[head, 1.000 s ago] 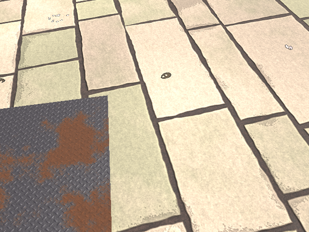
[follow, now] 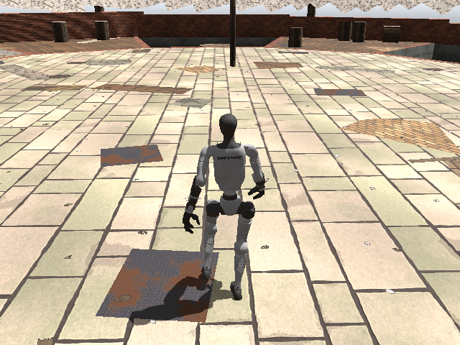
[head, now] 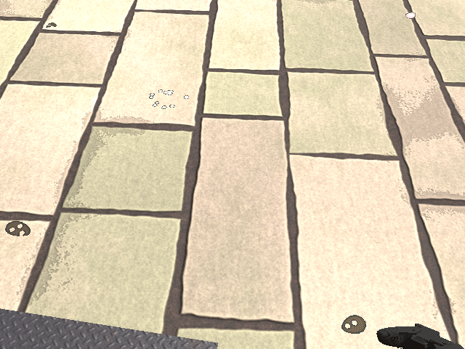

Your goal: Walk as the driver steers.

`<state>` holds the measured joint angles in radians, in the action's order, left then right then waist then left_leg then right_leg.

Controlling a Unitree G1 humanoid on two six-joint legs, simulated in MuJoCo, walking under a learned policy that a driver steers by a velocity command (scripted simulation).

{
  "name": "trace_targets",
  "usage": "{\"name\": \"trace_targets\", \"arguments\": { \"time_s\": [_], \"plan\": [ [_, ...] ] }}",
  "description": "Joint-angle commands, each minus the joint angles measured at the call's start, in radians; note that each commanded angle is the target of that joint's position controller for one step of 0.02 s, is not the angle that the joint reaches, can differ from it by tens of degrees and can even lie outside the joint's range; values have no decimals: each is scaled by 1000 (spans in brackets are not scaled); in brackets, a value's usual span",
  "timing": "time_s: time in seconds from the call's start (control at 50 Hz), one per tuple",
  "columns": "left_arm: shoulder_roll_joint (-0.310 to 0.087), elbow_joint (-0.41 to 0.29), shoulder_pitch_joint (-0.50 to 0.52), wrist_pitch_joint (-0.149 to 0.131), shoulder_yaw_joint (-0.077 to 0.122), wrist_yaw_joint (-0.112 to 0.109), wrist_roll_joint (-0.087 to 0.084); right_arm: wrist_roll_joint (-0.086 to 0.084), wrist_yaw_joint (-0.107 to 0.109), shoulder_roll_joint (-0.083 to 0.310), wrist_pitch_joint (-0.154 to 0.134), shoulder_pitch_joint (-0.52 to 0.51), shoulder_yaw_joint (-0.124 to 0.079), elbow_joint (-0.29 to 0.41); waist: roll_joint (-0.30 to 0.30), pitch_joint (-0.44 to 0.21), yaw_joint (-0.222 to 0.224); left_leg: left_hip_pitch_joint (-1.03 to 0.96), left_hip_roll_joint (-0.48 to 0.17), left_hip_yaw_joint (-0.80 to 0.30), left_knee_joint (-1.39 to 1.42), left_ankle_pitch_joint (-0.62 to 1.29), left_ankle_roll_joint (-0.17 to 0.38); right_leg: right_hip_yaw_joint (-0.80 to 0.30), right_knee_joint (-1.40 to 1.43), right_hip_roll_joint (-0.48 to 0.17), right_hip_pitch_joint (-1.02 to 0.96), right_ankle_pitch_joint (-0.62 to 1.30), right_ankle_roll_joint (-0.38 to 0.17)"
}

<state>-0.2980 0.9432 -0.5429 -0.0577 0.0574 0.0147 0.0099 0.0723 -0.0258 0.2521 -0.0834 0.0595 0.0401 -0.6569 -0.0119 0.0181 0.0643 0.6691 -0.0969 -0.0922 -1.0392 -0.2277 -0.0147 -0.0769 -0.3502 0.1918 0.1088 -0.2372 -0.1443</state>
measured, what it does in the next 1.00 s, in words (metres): walks ahead: left foot, then right foot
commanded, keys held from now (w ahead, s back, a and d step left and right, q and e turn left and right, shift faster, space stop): w+e+shift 0.02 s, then w+shift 0.20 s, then shift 0.42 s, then q+shift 0.36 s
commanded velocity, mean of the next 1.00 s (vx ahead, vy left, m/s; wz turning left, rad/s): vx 0.45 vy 0.00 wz -0.02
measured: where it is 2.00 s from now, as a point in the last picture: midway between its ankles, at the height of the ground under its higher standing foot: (236, 303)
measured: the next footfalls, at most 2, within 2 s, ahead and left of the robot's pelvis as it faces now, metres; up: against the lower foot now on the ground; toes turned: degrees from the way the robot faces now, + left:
left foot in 0.20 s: +0.42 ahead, +0.15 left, +0.00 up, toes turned -8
right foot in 0.56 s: +0.70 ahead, -0.09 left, +0.00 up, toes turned -7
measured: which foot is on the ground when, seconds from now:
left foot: up 0.00-0.18, down 0.20-0.58, up 0.60-0.98, down 1.00-1.00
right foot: down 0.00-0.20, up 0.22-0.54, down 0.56-1.00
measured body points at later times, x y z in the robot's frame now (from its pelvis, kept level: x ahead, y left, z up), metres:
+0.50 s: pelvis +0.45 +0.04 +0.00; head +0.50 +0.03 +0.45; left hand +0.73 +0.22 -0.08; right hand +0.36 -0.23 -0.12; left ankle +0.38 +0.16 -0.74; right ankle +0.61 -0.10 -0.70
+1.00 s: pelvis +0.61 +0.05 -0.01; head +0.64 +0.08 +0.44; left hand +0.76 +0.34 -0.13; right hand +0.73 -0.24 -0.10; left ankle +0.63 +0.16 -0.74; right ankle +0.67 -0.09 -0.74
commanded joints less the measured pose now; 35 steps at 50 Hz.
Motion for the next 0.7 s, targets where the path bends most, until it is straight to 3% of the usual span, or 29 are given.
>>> {"name": "trace_targets", "arguments": {
  "time_s": [0.02,0.06,0.1,0.12,0.14,0.16,0.18,0.2,0.22,0.24,0.26,0.28,0.3,0.32,0.34,0.36,0.38,0.42,0.44,0.48,0.52,0.56,0.58,0.6,0.62,0.64,0.66,0.68,0.7],
  "plan": [
    [-148,-113,118,-40,40,2,-11,-23,-16,78,-3,-125,-2,111,33,131,-45,-204,25,97,303,232,-33,-272,275,-198,361,127,-126],
    [-155,-93,62,-47,44,9,-31,-34,-17,66,-5,-142,0,107,46,84,-2,-295,53,126,407,409,-10,-251,282,-221,269,321,-90],
    [-149,-67,6,-47,41,6,-28,-33,-9,79,-8,-179,-7,114,63,64,37,-265,68,135,489,412,20,-234,231,-247,79,484,-63],
    [-150,-56,-6,-45,40,-1,-21,-29,-3,95,-10,-176,-15,114,64,44,36,-267,87,143,526,368,38,-218,170,-254,-16,628,-47],
    [-168,-48,-17,-43,42,-8,-13,-25,5,119,-14,-133,-28,103,77,-5,15,-314,119,150,545,292,55,-210,69,-267,-96,809,-26],
    [-199,-43,-14,-41,47,-12,0,-29,15,155,-19,-20,-47,71,94,-86,-40,-427,148,150,541,196,75,-200,-88,-278,-137,942,-7],
    [-221,-48,26,-39,52,-15,8,-34,28,187,-22,158,-67,21,101,-169,-142,-617,124,135,537,152,93,-175,-299,-262,-78,918,11],
    [-181,-72,79,-44,43,-16,18,-21,49,245,-23,372,-95,-25,73,-269,-244,-858,-9,11,481,-40,118,-141,-583,-227,100,710,13],
    [-8,-109,-41,-49,5,-16,-23,20,52,336,-20,445,-126,-47,-237,-426,-164,-1151,-331,-523,552,-285,247,-46,-992,-98,438,-65,53],
    [-62,-103,-27,-46,0,-21,-23,-14,36,299,-11,426,-130,-56,-258,-436,-173,-1133,-358,-804,700,-212,307,-51,-1116,-89,584,-197,51],
    [-89,-117,113,-40,6,-27,-9,-21,30,209,-16,324,-115,-51,-116,-223,-157,-976,-300,-582,697,-2,286,-49,-1090,-160,644,-108,56],
    [-83,-131,207,-37,2,-23,4,-21,23,142,-26,287,-101,-66,-3,-125,-153,-834,-259,-413,674,343,276,-39,-1047,-175,619,-87,67],
    [-62,-146,257,-32,-1,-18,9,-18,21,109,-33,296,-91,-92,18,-72,-135,-759,-214,-288,668,601,253,-37,-1006,-183,611,-117,75],
    [-44,-165,271,-22,-3,-11,21,-32,22,76,-42,338,-79,-131,-17,-53,-115,-715,-185,-214,679,755,232,-39,-955,-182,601,-144,85],
    [-19,-169,259,-9,-9,-6,24,-42,19,60,-49,348,-72,-158,-54,-52,-85,-692,-171,-164,696,812,212,-38,-892,-184,583,-161,92],
    [-13,-192,267,-23,-10,-5,-57,-90,14,49,-63,243,-75,-131,-112,-49,-50,-703,-140,-124,719,795,212,-48,-837,-220,603,-150,94],
    [-13,-197,288,-26,-18,-2,-58,-100,16,58,-64,193,-74,-129,-92,-45,-29,-641,-136,-96,746,776,208,-33,-729,-227,582,-132,100],
    [17,-233,366,-46,-40,15,-20,-103,31,127,-55,132,-88,-126,-46,-17,-19,-449,-63,32,794,804,190,67,-408,-205,406,65,123],
    [28,-236,398,-56,-47,26,-12,-101,39,160,-52,168,-98,-138,-65,-39,-42,-406,-29,67,800,762,182,101,-294,-174,290,222,134],
    [-3,-240,418,-55,-40,40,-7,-101,44,202,-55,232,-109,-164,-90,-65,-47,-403,-40,56,796,671,164,88,-203,-138,151,419,130],
    [-61,-234,400,-44,-22,32,5,-103,45,210,-52,233,-112,-177,-83,-70,-14,-452,-41,52,718,688,133,70,-154,-127,91,449,97],
    [-102,-192,286,-38,-1,17,26,-104,42,207,-37,235,-107,-184,-63,-119,57,-474,-6,77,500,711,79,69,-120,-132,-52,515,55],
    [-167,-185,239,-34,14,4,35,-87,41,189,-34,260,-98,-174,27,-167,65,-405,54,110,279,505,35,-19,-151,-250,-170,913,8],
    [-178,-200,233,-25,-1,-3,69,-72,30,63,-24,468,-56,-207,285,-344,-17,-193,161,85,-175,-391,-31,-338,-239,-570,-426,1414,-223],
    [-81,-190,192,-18,-22,12,40,-91,19,97,-11,548,-56,-253,191,-502,4,-161,156,-89,-284,-496,-36,-436,-240,-596,-485,1360,-280],
    [-82,-205,274,-14,-18,18,2,-102,17,162,0,458,-71,-228,124,-401,-3,-118,108,-79,-274,-462,-40,-371,-192,-550,-374,1191,-248],
    [-54,-214,361,-13,-23,15,-13,-102,31,173,15,363,-79,-208,47,-288,-21,-96,74,-54,-213,-406,-46,-305,-146,-512,-235,1011,-201],
    [-27,-217,410,-14,-35,11,-10,-100,47,167,34,313,-85,-206,6,-203,-40,-111,52,-48,-158,-374,-57,-257,-99,-494,-93,891,-173],
    [-37,-211,441,-12,-31,8,7,-96,56,157,57,312,-88,-203,28,-165,-74,-193,27,-37,-91,-342,-64,-213,-56,-475,44,805,-150]
  ]
}}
